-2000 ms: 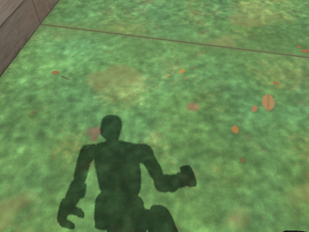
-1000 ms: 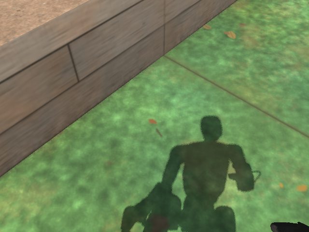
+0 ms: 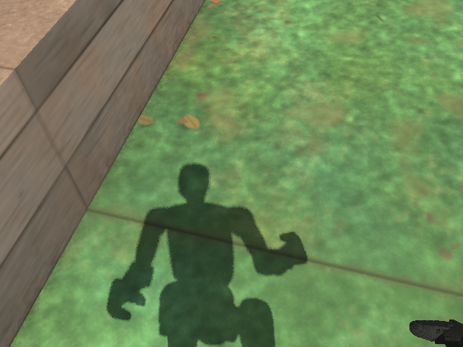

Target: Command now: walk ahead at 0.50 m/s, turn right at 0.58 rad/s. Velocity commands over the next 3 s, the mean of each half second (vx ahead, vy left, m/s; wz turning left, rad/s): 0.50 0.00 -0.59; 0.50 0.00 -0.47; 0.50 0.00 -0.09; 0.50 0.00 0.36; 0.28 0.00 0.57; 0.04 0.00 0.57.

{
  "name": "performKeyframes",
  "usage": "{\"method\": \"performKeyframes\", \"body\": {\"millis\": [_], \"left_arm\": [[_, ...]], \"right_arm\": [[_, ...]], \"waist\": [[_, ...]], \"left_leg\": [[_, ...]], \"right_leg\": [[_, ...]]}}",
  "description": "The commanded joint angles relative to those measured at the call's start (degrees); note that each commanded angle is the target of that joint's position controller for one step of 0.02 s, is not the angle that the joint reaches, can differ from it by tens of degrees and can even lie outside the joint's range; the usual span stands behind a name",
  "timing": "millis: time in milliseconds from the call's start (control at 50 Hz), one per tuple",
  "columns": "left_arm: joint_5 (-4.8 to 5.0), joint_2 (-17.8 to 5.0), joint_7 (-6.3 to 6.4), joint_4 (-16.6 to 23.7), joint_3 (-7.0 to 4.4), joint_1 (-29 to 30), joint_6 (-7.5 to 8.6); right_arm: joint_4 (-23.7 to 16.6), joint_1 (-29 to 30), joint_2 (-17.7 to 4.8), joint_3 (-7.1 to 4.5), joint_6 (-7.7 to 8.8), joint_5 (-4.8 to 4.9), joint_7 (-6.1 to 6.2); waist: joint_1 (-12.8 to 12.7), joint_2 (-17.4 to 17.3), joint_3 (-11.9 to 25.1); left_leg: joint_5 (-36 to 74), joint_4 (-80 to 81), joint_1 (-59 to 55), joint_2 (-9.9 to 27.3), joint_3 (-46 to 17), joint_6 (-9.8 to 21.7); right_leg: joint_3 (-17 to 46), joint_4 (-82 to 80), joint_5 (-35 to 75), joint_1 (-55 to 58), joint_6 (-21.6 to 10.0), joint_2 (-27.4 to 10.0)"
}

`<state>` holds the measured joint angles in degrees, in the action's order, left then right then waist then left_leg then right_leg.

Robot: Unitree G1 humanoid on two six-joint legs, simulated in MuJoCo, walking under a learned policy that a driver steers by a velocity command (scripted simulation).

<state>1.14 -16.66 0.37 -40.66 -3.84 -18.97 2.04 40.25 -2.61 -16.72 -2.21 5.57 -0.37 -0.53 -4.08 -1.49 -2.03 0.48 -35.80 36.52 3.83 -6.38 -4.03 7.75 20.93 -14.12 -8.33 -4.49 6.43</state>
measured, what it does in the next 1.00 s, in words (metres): walks ahead, turning right: left foot, then right foot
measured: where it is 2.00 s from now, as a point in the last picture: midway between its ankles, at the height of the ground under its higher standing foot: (377, 183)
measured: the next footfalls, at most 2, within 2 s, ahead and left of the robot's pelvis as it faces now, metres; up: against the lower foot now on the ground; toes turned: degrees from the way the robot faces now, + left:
left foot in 0.12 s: +0.25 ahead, +0.15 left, +0.00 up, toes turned -9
right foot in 0.64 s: +0.46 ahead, -0.18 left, +0.00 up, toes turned -26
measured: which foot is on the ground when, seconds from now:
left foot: up 0.00-0.10, down 0.12-0.64, up 0.66-1.00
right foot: down 0.00-0.12, up 0.14-0.62, down 0.64-1.00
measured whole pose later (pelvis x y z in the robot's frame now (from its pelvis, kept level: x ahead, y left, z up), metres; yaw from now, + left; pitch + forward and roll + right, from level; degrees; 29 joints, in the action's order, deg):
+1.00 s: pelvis +0.52 -0.12 +0.00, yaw -32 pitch +1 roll -1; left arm 0.6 -15.9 -0.1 -40.4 -3.0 -19.2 3.2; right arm 42.5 -4.3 -16.9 -1.8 5.0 0.0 -1.3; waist -3.7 -2.6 -1.9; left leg 4.0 -36.8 37.2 5.5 -3.4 -3.1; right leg 4.4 17.7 -13.8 -4.7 -4.5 5.8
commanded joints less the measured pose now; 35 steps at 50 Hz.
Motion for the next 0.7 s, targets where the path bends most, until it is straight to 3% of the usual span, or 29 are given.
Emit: {"method": "performKeyframes", "body": {"millis": [20,60,100,120,140,160,180,200,220,240,280,360,460,540,580,600,620,640,660,680,700], "left_arm": [[0.52,-9.5,0.56,2.7,-2.78,-1.4,0.28],[0.36,-9.2,0.74,2.6,-2.84,-1.3,0.05],[0.07,-7.7,0.69,3.1,-2.43,-0.1,-0.19],[-0.35,-4.7,0.46,3.8,-1.29,0.1,0.0],[-0.15,-0.7,0.47,5.1,-0.07,-5.7,0.38],[1.08,-3.1,0.51,6.0,0.04,-8.5,0.77],[1.34,-8.2,0.6,5.0,-1.26,-4.8,0.53],[0.69,-9.4,0.59,5.7,-1.69,0.1,0.14],[0.09,-8.7,0.5,6.2,-1.77,2.2,-0.04],[-0.02,-7.9,0.23,6.6,-1.95,2.9,-0.24],[0.54,-5.5,-0.29,6.8,-1.6,2.2,-0.82],[0.14,-3.6,-0.51,8.5,-0.94,5.8,-1.22],[0.13,-2.1,-2.17,10.1,-0.12,13.3,-0.34],[0.39,-2.4,-3.49,12.4,-0.11,18.2,-0.31],[0.03,-4.1,-3.73,12.8,-0.96,16.8,-0.54],[-0.2,-5.6,-3.63,12.3,-1.77,13.5,-0.81],[-0.15,-7.8,-3.31,10.4,-3.17,5.7,-1.05],[0.11,-11.3,-2.35,7.6,-5.1,-4.5,-1.55],[0.77,-18.2,-1.37,7.2,-6.19,-5.7,-1.58],[0.48,-16.2,-1.76,9.5,-5.11,-6.5,-0.45],[-0.11,-12.2,-2.14,8.7,-3.83,-5.0,0.45]], "right_arm": [[-4.7,4.6,-5.1,-1.29,1.17,0.77,-0.51],[-4.6,3.5,-6.8,-2.05,1.67,0.93,-0.73],[-2.9,-3.1,-8.2,-3.17,2.19,0.78,-0.45],[-2.1,-9.9,-10.4,-4.04,2.5,-0.19,-0.03],[-1.3,-16.9,-15.1,-5.15,2.14,-1.23,0.38],[0.6,-19.5,-14.6,-5.3,1.37,-0.01,-0.25],[-0.7,-16.3,-9.4,-3.98,1.13,0.51,-0.18],[-1.1,-13.5,-7.3,-3.3,0.64,0.33,0.05],[-1.0,-11.1,-6.0,-2.73,0.36,-0.07,0.1],[-0.6,-9.8,-4.7,-2.31,0.3,-0.34,0.23],[0.3,-9.3,-4.4,-2.3,0.68,-0.25,0.37],[2.3,-10.3,-7.1,-3.26,1.09,-0.13,0.5],[4.1,-11.6,-9.1,-3.54,0.16,0.35,0.78],[5.8,-14.3,-11.1,-4.15,-1.05,1.43,0.74],[5.9,-14.1,-12.8,-4.69,-1.72,2.03,0.97],[5.8,-13.9,-13.8,-5.02,-2.08,2.31,1.21],[5.6,-13.2,-13.8,-5.01,-2.47,2.55,1.42],[5.2,-13.7,-12.0,-4.27,-2.36,1.9,1.69],[2.0,-17.9,-4.2,-1.71,-1.47,-1.04,1.05],[0.7,-15.4,-5.8,-1.23,0.69,-0.06,0.28],[-0.9,-9.1,-9.9,-2.41,1.88,2.34,-0.35]], "waist": [[0.2,6.5,2.4],[1.4,7.8,2.5],[5.2,8.7,4.5],[8.5,6.1,10.4],[7.9,-6.5,18.9],[7.2,-17.9,20.5],[8.5,-9.7,12.7],[8.7,-5.7,7.3],[7.6,-3.8,4.0],[6.4,-4.5,2.2],[5.3,-6.0,1.5],[5.5,-3.1,0.6],[8.1,-1.9,-1.1],[9.0,-1.9,-3.0],[6.9,-3.3,-1.1],[4.6,-4.3,1.4],[-0.1,-3.5,5.6],[-5.0,-0.8,10.7],[-0.2,15.4,14.8],[-1.8,14.0,25.5],[-3.5,9.0,18.5]], "left_leg": [[3.2,5.7,-10.2,-3.6,1.8,0.4],[-1.1,7.4,-11.8,-3.6,0.9,1.9],[-3.6,10.5,-20.9,-3.5,2.3,4.5],[-5.6,9.8,-32.8,2.2,-2.3,7.5],[-13.0,11.5,-52.8,15.2,-21.8,14.6],[-29.4,17.5,-56.8,21.4,-41.4,19.3],[-35.8,19.4,-50.5,18.9,-35.5,17.0],[-30.0,19.5,-43.6,16.4,-26.0,14.6],[-22.5,20.6,-37.5,13.8,-19.2,13.8],[-17.3,21.9,-33.5,11.8,-14.3,13.3],[-12.0,24.4,-29.8,10.2,-7.9,13.4],[-2.9,26.9,-30.8,11.4,-0.4,15.3],[2.5,26.9,-33.1,9.9,9.5,13.2],[7.5,24.9,-38.8,12.0,12.8,11.9],[24.6,19.0,-41.3,12.2,15.1,10.8],[34.6,12.9,-41.8,12.0,16.3,10.1],[39.1,2.5,-39.4,10.6,18.0,8.9],[30.8,-12.2,-28.8,8.6,18.5,6.8],[-19.6,-33.8,-2.6,-0.4,17.6,3.2],[-35.0,-44.4,6.0,-6.0,3.3,2.9],[-29.7,-44.7,11.4,-2.6,0.6,3.9]], "right_leg": [[11.4,-3.4,8.0,-4.6,-7.2,-12.6],[15.0,0.0,7.0,-1.5,-6.3,-14.1],[15.3,5.9,9.0,-2.0,-4.3,-12.2],[12.1,17.2,7.3,-5.9,-2.3,-9.1],[4.1,36.4,-9.7,-21.7,1.9,-1.5],[1.7,48.8,-21.1,-34.7,3.1,-2.5],[2.9,53.5,-15.9,-38.2,3.7,-5.8],[0.6,53.8,-11.4,-38.0,4.0,-7.7],[0.0,51.6,-7.9,-36.2,4.2,-9.3],[-0.1,49.2,-5.7,-34.3,4.2,-10.9],[-1.5,47.0,-3.6,-31.3,4.3,-12.3],[-1.9,39.5,2.7,-34.3,5.6,-13.2],[-6.0,23.8,15.0,-31.2,4.8,-12.2],[-9.1,16.9,11.9,-30.0,2.4,-11.0],[-11.9,15.4,6.1,-25.0,0.1,-8.1],[-13.5,15.1,3.3,-19.8,-1.3,-5.8],[-14.6,12.1,5.0,-9.4,-3.2,-3.3],[-10.6,10.4,7.4,7.7,-5.6,-3.6],[17.5,8.5,3.2,28.1,-14.3,-19.0],[41.2,-1.8,-7.4,33.5,-20.8,-26.0],[33.9,-3.8,-6.3,29.4,-17.1,-24.4]]}}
